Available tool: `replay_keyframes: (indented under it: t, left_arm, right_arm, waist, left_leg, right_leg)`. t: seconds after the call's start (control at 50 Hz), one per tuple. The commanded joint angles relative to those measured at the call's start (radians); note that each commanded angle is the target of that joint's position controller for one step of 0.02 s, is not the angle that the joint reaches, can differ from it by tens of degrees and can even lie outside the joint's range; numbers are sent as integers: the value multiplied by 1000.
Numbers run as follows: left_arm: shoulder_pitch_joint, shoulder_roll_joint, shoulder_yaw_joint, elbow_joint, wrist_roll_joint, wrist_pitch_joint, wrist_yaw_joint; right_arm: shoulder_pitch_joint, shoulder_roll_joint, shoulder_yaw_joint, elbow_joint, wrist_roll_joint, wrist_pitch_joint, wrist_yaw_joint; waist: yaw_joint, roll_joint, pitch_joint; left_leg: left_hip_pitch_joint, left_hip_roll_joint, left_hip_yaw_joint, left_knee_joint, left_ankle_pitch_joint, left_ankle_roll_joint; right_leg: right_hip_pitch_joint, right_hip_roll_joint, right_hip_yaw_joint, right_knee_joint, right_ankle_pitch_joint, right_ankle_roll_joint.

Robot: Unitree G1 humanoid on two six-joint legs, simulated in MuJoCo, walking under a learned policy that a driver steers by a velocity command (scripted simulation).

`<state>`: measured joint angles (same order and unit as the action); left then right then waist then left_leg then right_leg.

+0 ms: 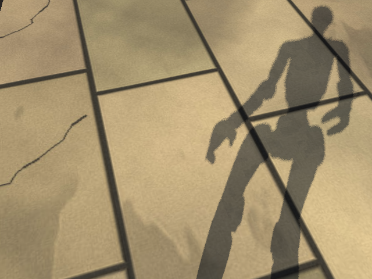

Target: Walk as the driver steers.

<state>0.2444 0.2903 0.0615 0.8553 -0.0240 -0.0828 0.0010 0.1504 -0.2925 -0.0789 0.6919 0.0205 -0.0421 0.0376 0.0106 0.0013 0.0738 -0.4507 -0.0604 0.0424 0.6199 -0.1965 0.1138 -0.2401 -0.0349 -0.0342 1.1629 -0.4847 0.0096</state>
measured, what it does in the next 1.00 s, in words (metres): walks ahead, turning left: right foot, then left foot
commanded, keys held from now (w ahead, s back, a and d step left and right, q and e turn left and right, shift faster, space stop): w+q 0.76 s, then w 0.12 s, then no key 0.12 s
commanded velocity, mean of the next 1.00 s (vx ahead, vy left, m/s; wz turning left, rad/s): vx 0.49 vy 0.00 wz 0.54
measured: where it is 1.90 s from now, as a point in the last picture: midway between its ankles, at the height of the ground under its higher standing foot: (151, 219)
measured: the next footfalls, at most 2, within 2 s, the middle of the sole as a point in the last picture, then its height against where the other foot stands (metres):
right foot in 0.40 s outside the picture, level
left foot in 0.90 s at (125, 237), level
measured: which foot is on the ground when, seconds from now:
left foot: down 0.00-0.40, up 0.42-0.88, down 0.90-1.00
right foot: up 0.00-0.38, down 0.40-0.92, up 0.94-1.00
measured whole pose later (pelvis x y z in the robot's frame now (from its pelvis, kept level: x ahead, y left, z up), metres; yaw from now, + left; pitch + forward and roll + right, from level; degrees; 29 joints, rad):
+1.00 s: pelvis +0.51 +0.11 +0.01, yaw +32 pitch +2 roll -1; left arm 0.27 0.32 0.05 0.87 -0.02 -0.07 -0.01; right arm 0.10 -0.28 -0.05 0.60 0.00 -0.03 0.03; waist 0.04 0.00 0.08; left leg -0.44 -0.03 0.03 0.58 -0.17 0.07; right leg -0.28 -0.07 -0.03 1.15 -0.51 0.03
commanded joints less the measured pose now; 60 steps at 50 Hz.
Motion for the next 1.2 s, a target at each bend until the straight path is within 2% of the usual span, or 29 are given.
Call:
replay_keyframes:
  t: [0.02, 0.06, 0.1, 0.16, 0.22, 0.32, 0.36, 0.38, 0.4, 0.42, 0.44, 0.46, 0.48, 0.5, 0.54, 0.62, 0.72, 0.82, 0.86, 0.88, 0.9, 0.92, 0.94, 0.96, 0.98, 1.0, 1.02, 1.1, 1.2]
  left_arm:
    - [-100, 123, 18, -130, 9, -70, -3]
    - [-63, 134, 29, -123, 27, -46, -3]
    - [-64, 103, 24, -130, 37, -25, -1]
    - [-175, 65, 7, -167, 41, -17, 0]
    - [-276, 50, -2, -194, 29, -23, -11]
    - [-306, 108, 18, -219, 15, -42, -28]
    - [-215, 128, 33, -198, 14, -53, -27]
    - [-115, 157, 48, -176, 25, -59, -21]
    - [38, 212, 63, -163, 40, -60, -13]
    - [117, 288, 81, -125, 48, -46, -17]
    - [93, 190, 61, -139, 21, -41, -22]
    - [48, 125, 44, -152, 19, -34, -16]
    - [-2, 108, 34, -156, 30, -26, -14]
    - [-31, 87, 27, -148, 35, -21, -12]
    - [-43, 72, 22, -135, 38, -26, -7]
    - [-24, 120, 38, -101, 28, -35, -5]
    - [-11, 154, 44, -77, 24, -20, 0]
    - [70, 194, 52, -32, -2, 5, -4]
    - [68, 226, 59, -23, -12, 14, -2]
    - [57, 233, 58, -19, -15, 21, 1]
    - [56, 207, 46, -20, -9, 22, 6]
    - [73, 129, 17, -59, 32, 12, 5]
    - [155, 71, -13, -65, 31, -8, -8]
    - [86, 175, 15, -52, 0, -17, -16]
    - [8, 167, 11, -80, -20, -17, -17]
    - [-10, 141, 6, -76, -5, -15, -8]
    - [-11, 144, 11, -68, 11, -5, 0]
    - [64, 91, 4, -35, 24, 44, 13]
    - [-53, 69, -9, -52, 29, 51, 13]
  right_arm:
    - [132, -128, -38, -35, -3, -23, -10]
    - [76, -103, -26, -62, -18, -24, -18]
    - [85, -125, -31, -62, -11, -27, -29]
    - [123, -159, -42, -51, -5, -23, -48]
    - [169, -163, -44, -36, -2, -13, -54]
    - [215, -148, -43, -16, 5, -1, -59]
    - [191, -138, -41, -23, 2, 6, -61]
    - [184, -103, -28, -32, -2, 5, -59]
    - [194, -44, -5, -52, -18, 3, -56]
    - [346, 6, 11, -81, 16, -8, -54]
    - [332, -107, -6, -51, 28, -7, -59]
    - [214, -162, -22, -62, 18, -1, -59]
    - [157, -156, -23, -73, 5, 4, -60]
    - [121, -143, -26, -86, -5, 4, -57]
    - [134, -102, -23, -92, 9, 12, -45]
    - [81, -55, -8, -126, 3, 24, -39]
    - [-38, -36, 6, -148, 3, 10, -12]
    - [-146, -33, 10, -197, 5, 6, 12]
    - [-95, -70, -8, -193, -7, 7, 12]
    - [16, -105, -29, -164, -10, 10, 9]
    - [168, -156, -57, -118, -13, 13, -4]
    - [287, -248, -76, -95, -25, 20, -26]
    - [227, -281, -64, -120, -28, 14, -26]
    - [205, -193, -38, -129, -30, 8, -15]
    - [164, -158, -24, -115, -30, 0, -11]
    - [118, -133, -18, -98, -19, -7, -9]
    - [75, -106, -10, -96, -16, -11, -11]
    - [-3, -103, -7, -70, -36, -28, -18]
    - [4, -109, -4, -6, -39, -13, -38]
  waist:
    - [-56, -5, -160]
    - [-2, 21, -130]
    - [9, 16, -111]
    - [-24, 36, -74]
    - [-71, 70, -66]
    - [-69, 105, -71]
    - [-14, 134, -93]
    - [35, 123, -160]
    - [93, 9, -303]
    - [20, -346, -407]
    - [47, -239, -340]
    - [77, -144, -215]
    - [62, -79, -149]
    - [46, -75, -96]
    - [14, -116, -75]
    - [12, -82, -54]
    - [52, -62, -29]
    - [71, -58, 10]
    - [16, -88, -38]
    - [-59, -86, -103]
    - [-138, -64, -179]
    - [-153, 103, -307]
    - [-65, 280, -476]
    - [-116, 120, -482]
    - [-99, 105, -340]
    - [-61, 31, -243]
    - [-33, 37, -201]
    - [47, 61, -183]
    - [5, 85, -180]
  left_leg:
    - [514, 290, -522, -339, 82, 210]
    - [358, 246, -436, -378, 217, 198]
    - [274, 226, -374, -397, 302, 200]
    - [199, 167, -293, -400, 281, 160]
    - [170, 137, -283, -381, 166, 112]
    - [297, 194, -424, -259, 81, 85]
    - [308, 185, -453, -179, 125, 61]
    - [274, 134, -419, -56, 167, 29]
    - [148, 68, -331, 228, 21, -11]
    - [-216, -57, -213, 549, -415, -79]
    - [-341, 31, -239, 680, -377, -93]
    - [-367, 65, -216, 705, -281, -98]
    - [-331, 99, -187, 684, -209, -102]
    - [-309, 125, -186, 637, -163, -103]
    - [-240, 161, -169, 579, -124, -100]
    - [-287, 184, -146, 448, -47, -119]
    - [-239, 169, -81, 182, 194, -112]
    - [-181, 125, -21, 18, 122, -61]
    - [-57, 65, 21, -17, 25, -19]
    - [104, 27, 42, -67, 43, 9]
    - [353, 7, 29, -117, 149, 36]
    - [700, 222, -274, -80, 340, 113]
    - [855, 471, -745, -200, 483, 298]
    - [796, 448, -636, -204, 597, 266]
    - [678, 401, -451, -186, 720, 227]
    - [544, 342, -353, -208, 707, 180]
    - [446, 312, -303, -241, 678, 157]
    - [225, 272, -176, -333, 745, 163]
    - [227, 233, -102, -334, 640, 121]
  right_leg:
    - [-507, -57, 124, 61, 108, -26]
    - [-389, -81, 127, -27, 161, -5]
    - [-364, -76, 101, -121, 199, 31]
    - [-345, -41, 81, -354, 391, 64]
    - [-263, 11, 71, -554, 569, 65]
    - [-230, 29, 120, -670, 491, 26]
    - [-117, 36, 99, -710, 429, -11]
    - [48, 6, 112, -721, 427, -45]
    - [308, -168, 281, -705, 363, -107]
    - [600, -386, 776, -813, 135, -282]
    - [565, -391, 848, -862, -102, -271]
    - [446, -342, 670, -873, -72, -221]
    - [324, -298, 533, -884, 69, -193]
    - [233, -260, 438, -903, 182, -185]
    - [147, -217, 305, -949, 290, -173]
    - [143, -237, 170, -1006, 445, -210]
    - [176, -203, -18, -1010, 551, -172]
    - [277, -247, -74, -971, 672, -154]
    - [317, -255, -102, -851, 993, -141]
    - [302, -237, -133, -705, 1118, -122]
    - [188, -194, -162, -499, 1100, -84]
    - [-128, -112, -174, -153, 642, -26]
    - [-361, 53, -32, 174, -134, 24]
    - [-390, -2, 113, 225, -115, 22]
    - [-427, -39, 91, 198, -80, 14]
    - [-427, -72, 79, 103, -24, 14]
    - [-388, -94, 79, 37, 18, 17]
    - [-208, -80, 66, -120, 153, 57]
    - [-138, -57, 59, -424, 377, 59]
